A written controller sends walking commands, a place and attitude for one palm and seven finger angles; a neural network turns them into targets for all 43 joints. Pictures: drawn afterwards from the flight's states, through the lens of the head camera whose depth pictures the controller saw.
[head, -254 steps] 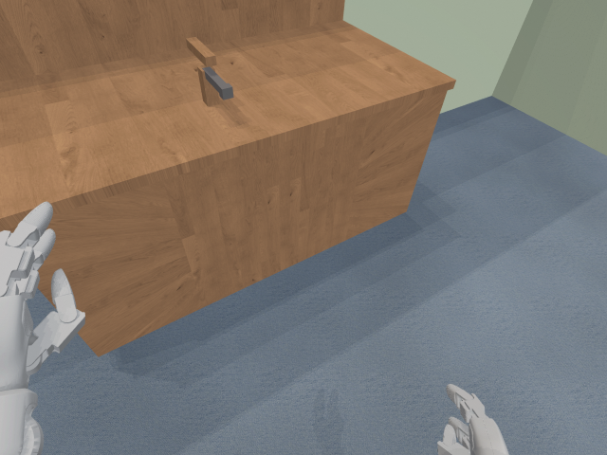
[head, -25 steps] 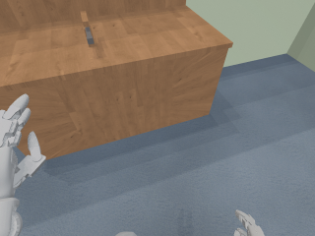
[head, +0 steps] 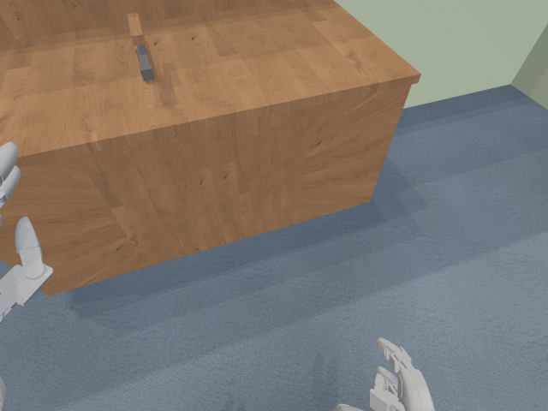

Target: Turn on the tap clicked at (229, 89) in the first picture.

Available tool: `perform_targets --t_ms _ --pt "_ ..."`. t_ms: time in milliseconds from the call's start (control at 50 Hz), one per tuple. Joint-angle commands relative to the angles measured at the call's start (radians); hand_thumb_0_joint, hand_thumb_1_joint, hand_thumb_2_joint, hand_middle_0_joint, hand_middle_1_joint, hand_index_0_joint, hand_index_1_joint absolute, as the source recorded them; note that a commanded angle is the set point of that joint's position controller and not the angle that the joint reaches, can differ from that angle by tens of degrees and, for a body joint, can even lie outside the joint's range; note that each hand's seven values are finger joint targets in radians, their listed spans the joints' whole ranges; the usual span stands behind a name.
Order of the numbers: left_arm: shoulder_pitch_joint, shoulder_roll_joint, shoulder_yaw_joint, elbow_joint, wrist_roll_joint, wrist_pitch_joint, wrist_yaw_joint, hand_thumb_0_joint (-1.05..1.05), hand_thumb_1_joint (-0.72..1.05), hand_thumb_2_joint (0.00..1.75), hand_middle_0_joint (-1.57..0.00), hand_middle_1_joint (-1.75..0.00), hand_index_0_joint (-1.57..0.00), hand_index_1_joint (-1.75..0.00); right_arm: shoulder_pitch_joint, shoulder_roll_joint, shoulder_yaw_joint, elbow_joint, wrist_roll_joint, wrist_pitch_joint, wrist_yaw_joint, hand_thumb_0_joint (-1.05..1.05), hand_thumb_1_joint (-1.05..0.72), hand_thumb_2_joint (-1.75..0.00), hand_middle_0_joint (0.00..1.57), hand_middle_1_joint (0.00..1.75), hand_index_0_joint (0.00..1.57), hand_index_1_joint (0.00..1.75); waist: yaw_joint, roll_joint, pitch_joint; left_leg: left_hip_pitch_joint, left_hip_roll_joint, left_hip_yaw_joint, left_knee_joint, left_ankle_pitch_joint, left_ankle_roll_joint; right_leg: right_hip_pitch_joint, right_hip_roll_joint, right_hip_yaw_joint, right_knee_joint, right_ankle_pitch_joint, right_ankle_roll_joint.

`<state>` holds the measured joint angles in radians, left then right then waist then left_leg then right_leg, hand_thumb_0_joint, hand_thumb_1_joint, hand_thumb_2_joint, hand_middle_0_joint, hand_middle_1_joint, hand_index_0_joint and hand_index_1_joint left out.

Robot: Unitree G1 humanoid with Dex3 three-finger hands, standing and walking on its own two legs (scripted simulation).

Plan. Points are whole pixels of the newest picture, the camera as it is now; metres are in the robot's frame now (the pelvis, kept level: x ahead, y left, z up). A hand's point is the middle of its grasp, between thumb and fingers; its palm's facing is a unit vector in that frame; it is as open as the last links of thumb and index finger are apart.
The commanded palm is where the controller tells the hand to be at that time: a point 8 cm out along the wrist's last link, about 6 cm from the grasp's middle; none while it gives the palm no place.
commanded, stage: take the last steps up to it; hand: left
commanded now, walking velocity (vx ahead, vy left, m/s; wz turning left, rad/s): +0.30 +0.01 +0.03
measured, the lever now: (147, 72) +0.83 +0.37 +0.04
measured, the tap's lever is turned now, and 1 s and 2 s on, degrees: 0 0 0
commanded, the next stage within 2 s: none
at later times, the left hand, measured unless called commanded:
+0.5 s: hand (109, 184) +0.33 +0.22 +0.18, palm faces +0.41 -0.80 -0.43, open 7.4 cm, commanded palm +0.28 +0.26 +0.18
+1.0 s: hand (169, 145) +0.43 +0.18 +0.16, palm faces +0.46 -0.79 -0.41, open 7.4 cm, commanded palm +0.36 +0.22 +0.18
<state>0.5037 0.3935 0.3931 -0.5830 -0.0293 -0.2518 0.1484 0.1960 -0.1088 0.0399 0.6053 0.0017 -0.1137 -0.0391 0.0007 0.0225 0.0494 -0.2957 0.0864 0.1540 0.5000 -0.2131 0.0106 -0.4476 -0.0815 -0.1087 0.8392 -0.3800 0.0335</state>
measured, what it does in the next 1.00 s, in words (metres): walks ahead: right foot, then left foot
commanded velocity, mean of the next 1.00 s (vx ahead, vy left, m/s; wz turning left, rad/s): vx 0.30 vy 0.03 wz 0.02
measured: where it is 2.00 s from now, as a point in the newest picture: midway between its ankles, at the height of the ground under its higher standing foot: (295, 363)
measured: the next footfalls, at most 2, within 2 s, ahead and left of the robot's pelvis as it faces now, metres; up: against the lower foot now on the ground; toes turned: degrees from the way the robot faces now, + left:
right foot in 0.10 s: +0.09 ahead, -0.12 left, +0.00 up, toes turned -9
left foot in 0.48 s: +0.21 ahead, +0.09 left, +0.00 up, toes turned +11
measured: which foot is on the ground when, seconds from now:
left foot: down 0.00-0.10, up 0.12-0.46, down 0.48-0.90, up 0.92-1.00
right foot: up 0.00-0.08, down 0.10-0.50, up 0.52-0.88, down 0.90-1.00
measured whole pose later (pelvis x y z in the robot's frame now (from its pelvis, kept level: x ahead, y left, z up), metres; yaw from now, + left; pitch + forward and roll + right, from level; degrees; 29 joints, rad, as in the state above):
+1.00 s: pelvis +0.21 -0.07 -0.01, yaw +2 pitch +0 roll +1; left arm 0.39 0.30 0.33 -0.40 -0.02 -0.19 0.14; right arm 0.17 -0.21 0.00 0.68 0.00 -0.07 -0.05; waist 0.02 0.05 0.05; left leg -0.44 0.05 0.05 1.11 -0.42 -0.02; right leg -0.30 -0.05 -0.17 0.61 -0.30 -0.06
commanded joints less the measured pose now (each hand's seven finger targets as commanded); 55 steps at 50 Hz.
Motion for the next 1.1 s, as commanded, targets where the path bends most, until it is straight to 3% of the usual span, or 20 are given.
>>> perform_targets --t_ms 0,40,60,80,100,200,240,340,420,440,460,480,500,620,820,860,880,900,1000,1080 --pt "-0.042 0.091 0.077 -0.051 -0.005 -0.013 0.021 0.0 0.9 0.9 -0.2 -0.3 -0.2 -0.3 -0.053 -0.196 -0.083 -0.126 0.008 -0.031 -0.033 0.0 -0.9 -0.9 0.2 0.3 0.2 0.3 -0.004 0.124 -0.146 0.031 0.19 -0.136 -0.165 -0.155 0.109 0.168 0.054 -0.087 -0.223 0.029 0.009" --pt "-0.091 0.094 0.058 -0.011 0.004 0.001 0.021 0.0 0.9 0.9 -0.2 -0.3 -0.2 -0.3 -0.058 -0.196 -0.082 -0.12 0.008 -0.019 -0.041 0.0 -0.9 -0.9 0.2 0.3 0.2 0.3 0.001 0.053 -0.143 -0.04 0.149 -0.102 -0.022 -0.258 0.075 0.287 0.045 -0.06 -0.359 0.039 -0.006" --pt "-0.123 0.111 0.056 0.002 0.014 0.008 0.022 0.0 0.9 0.9 -0.2 -0.3 -0.2 -0.3 -0.055 -0.183 -0.081 -0.116 0.009 -0.011 -0.04 0.0 -0.9 -0.9 0.2 0.3 0.2 0.3 0.003 -0.102 -0.142 -0.12 0.082 -0.043 0.184 -0.306 0.049 0.329 -0.05 0.101 -0.459 -0.017 -0.052" --pt "-0.154 0.142 0.056 -0.007 0.019 0.017 0.025 0.0 0.9 0.9 -0.2 -0.3 -0.2 -0.3 -0.066 -0.162 -0.074 -0.129 0.009 -0.006 -0.038 0.0 -0.9 -0.9 0.2 0.3 0.2 0.3 0.007 -0.374 -0.127 -0.334 -0.045 -0.004 0.462 -0.363 0.004 0.41 -0.258 0.489 -0.578 -0.041 -0.159" --pt "-0.195 0.151 0.052 -0.019 0.01 0.025 0.027 0.0 0.9 0.9 -0.2 -0.3 -0.2 -0.3 -0.122 -0.185 -0.071 -0.136 0.009 -0.015 -0.037 0.0 -0.9 -0.9 0.2 0.3 0.2 0.3 0.024 -0.345 -0.08 -0.445 -0.055 -0.1 0.649 -0.362 -0.013 0.413 -0.371 0.635 -0.627 0.044 -0.228" --pt "-0.211 0.169 0.067 -0.146 0.02 -0.027 0.028 0.0 0.9 0.9 -0.2 -0.3 -0.2 -0.3 -0.126 -0.183 -0.065 -0.095 0.001 0.003 -0.034 0.0 -0.9 -0.9 0.2 0.3 0.2 0.3 0.0 -0.074 -0.096 -0.392 0.009 -0.13 0.676 -0.151 -0.045 0.39 -0.26 0.249 -0.533 0.449 -0.194" --pt "-0.158 0.172 0.09 -0.16 0.019 -0.04 0.036 0.0 0.9 0.9 -0.2 -0.3 -0.2 -0.3 -0.113 -0.18 -0.069 -0.106 -0.005 0.005 -0.034 0.0 -0.9 -0.9 0.2 0.3 0.2 0.3 0.001 -0.08 -0.114 -0.324 0.005 -0.088 0.515 -0.124 -0.037 0.397 -0.232 0.153 -0.513 0.554 -0.184" --pt "-0.002 0.152 0.135 -0.183 -0.006 -0.04 0.052 0.0 0.9 0.9 -0.2 -0.3 -0.2 -0.3 -0.086 -0.168 -0.087 -0.169 0.0 0.005 -0.025 0.0 -0.9 -0.9 0.2 0.3 0.2 0.3 0.034 -0.158 -0.176 -0.2 -0.033 0.023 0.172 -0.084 -0.022 0.497 -0.21 0.12 -0.458 0.643 -0.191" --pt "0.013 0.128 0.119 -0.151 -0.016 -0.03 0.057 0.0 0.9 0.9 -0.2 -0.3 -0.2 -0.3 -0.035 -0.188 -0.106 -0.179 0.005 0.015 -0.035 0.0 -0.9 -0.9 0.2 0.3 0.2 0.3 -0.005 -0.1 -0.219 0.084 -0.066 0.065 -0.064 0.094 -0.007 0.41 -0.136 0.058 -0.275 0.561 -0.12" --pt "-0.021 0.133 0.111 -0.167 -0.016 -0.038 0.055 0.0 0.9 0.9 -0.2 -0.3 -0.2 -0.3 -0.022 -0.21 -0.118 -0.18 0.007 0.018 -0.04 0.0 -0.9 -0.9 0.2 0.3 0.2 0.3 -0.027 -0.011 -0.248 0.24 -0.015 -0.022 -0.089 0.146 0.028 0.299 -0.105 0.033 -0.118 0.498 -0.082" --pt "-0.032 0.132 0.11 -0.176 -0.016 -0.043 0.054 0.0 0.9 0.9 -0.2 -0.3 -0.2 -0.3 -0.035 -0.235 -0.126 -0.185 0.007 0.021 -0.04 0.0 -0.9 -0.9 0.2 0.3 0.2 0.3 -0.024 0.184 -0.265 0.392 0.182 -0.305 -0.1 0.28 0.128 0.071 -0.004 -0.011 0.076 0.149 -0.033" --pt "-0.068 0.138 0.099 -0.17 -0.013 -0.049 0.05 0.0 0.9 0.9 -0.2 -0.3 -0.2 -0.3 -0.043 -0.225 -0.116 -0.195 0.009 0.018 -0.034 0.0 -0.9 -0.9 0.2 0.3 0.2 0.3 -0.016 0.26 -0.243 0.422 0.339 -0.558 -0.147 0.374 0.233 -0.109 0.06 0.037 0.261 -0.251 -0.027" --pt "-0.08 0.165 0.103 -0.093 -0.007 -0.041 0.041 0.0 0.9 0.9 -0.2 -0.3 -0.2 -0.3 -0.059 -0.211 -0.095 -0.185 0.001 0.005 -0.031 0.0 -0.9 -0.9 0.2 0.3 0.2 0.3 -0.022 0.207 -0.162 0.317 0.368 -0.639 -0.198 0.243 0.264 -0.173 0.054 0.103 0.386 -0.245 -0.034" --pt "-0.08 0.142 0.079 -0.27 0.004 -0.048 0.017 0.0 0.9 0.9 -0.2 -0.3 -0.2 -0.3 -0.059 -0.206 -0.096 -0.136 0.007 -0.039 -0.017 0.0 -0.9 -0.9 0.2 0.3 0.2 0.3 0.004 0.199 -0.143 0.124 0.196 -0.213 -0.22 0.11 0.161 -0.117 -0.021 0.043 0.257 0.029 -0.006" --pt "-0.114 0.1 0.061 -0.035 0.008 -0.013 0.02 0.0 0.9 0.9 -0.2 -0.3 -0.2 -0.3 -0.059 -0.194 -0.081 -0.113 0.003 -0.042 -0.037 0.0 -0.9 -0.9 0.2 0.3 0.2 0.3 0.003 0.117 -0.124 0.051 0.174 -0.12 -0.102 -0.071 0.097 0.202 0.059 -0.096 -0.306 0.069 0.004" --pt "-0.145 0.115 0.055 -0.006 0.021 -0.002 0.021 0.0 0.9 0.9 -0.2 -0.3 -0.2 -0.3 -0.058 -0.18 -0.081 -0.107 0.005 -0.023 -0.037 0.0 -0.9 -0.9 0.2 0.3 0.2 0.3 0.007 -0.081 -0.154 -0.073 0.077 -0.036 0.218 -0.174 0.055 0.356 -0.054 0.094 -0.456 0.065 -0.058" --pt "-0.168 0.155 0.065 -0.013 0.025 0.006 0.024 0.0 0.9 0.9 -0.2 -0.3 -0.2 -0.3 -0.067 -0.158 -0.073 -0.121 0.005 -0.015 -0.034 0.0 -0.9 -0.9 0.2 0.3 0.2 0.3 0.007 -0.359 -0.153 -0.314 -0.053 -0.007 0.502 -0.325 0.009 0.467 -0.275 0.495 -0.558 0.103 -0.166" --pt "-0.177 0.158 0.07 -0.018 0.013 0.016 0.027 0.0 0.9 0.9 -0.2 -0.3 -0.2 -0.3 -0.108 -0.18 -0.073 -0.129 0.004 -0.02 -0.031 0.0 -0.9 -0.9 0.2 0.3 0.2 0.3 0.024 -0.325 -0.124 -0.419 -0.065 -0.112 0.682 -0.354 -0.006 0.466 -0.378 0.629 -0.596 0.172 -0.223" --pt "-0.135 0.184 0.114 -0.135 0.009 -0.035 0.023 0.0 0.9 0.9 -0.2 -0.3 -0.2 -0.3 -0.12 -0.182 -0.074 -0.095 0.002 0.008 -0.022 0.0 -0.9 -0.9 0.2 0.3 0.2 0.3 -0.002 -0.086 -0.132 -0.418 0.002 -0.151 0.773 -0.124 -0.046 0.425 -0.262 0.24 -0.521 0.476 -0.179" --pt "-0.031 0.182 0.146 -0.172 0.0 -0.055 0.033 0.0 0.9 0.9 -0.2 -0.3 -0.2 -0.3 -0.092 -0.184 -0.091 -0.123 -0.005 0.016 -0.019 0.0 -0.9 -0.9 0.2 0.3 0.2 0.3 -0.001 -0.061 -0.152 -0.373 0.009 -0.1 0.536 -0.064 -0.042 0.453 -0.234 0.145 -0.505 0.663 -0.179"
